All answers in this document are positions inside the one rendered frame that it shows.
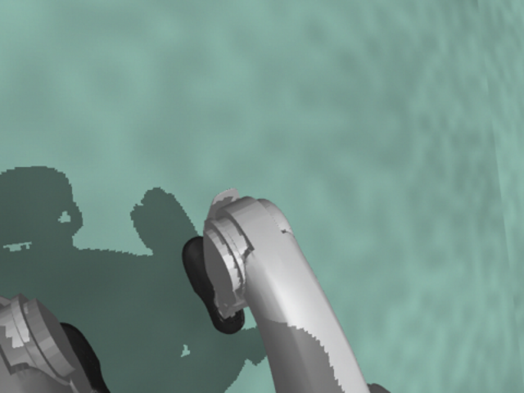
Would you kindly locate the right robot foot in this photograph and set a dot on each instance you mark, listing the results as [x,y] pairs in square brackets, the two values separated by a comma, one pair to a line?
[194,264]

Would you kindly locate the left robot foot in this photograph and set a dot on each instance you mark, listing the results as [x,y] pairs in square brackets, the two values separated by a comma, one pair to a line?
[86,356]

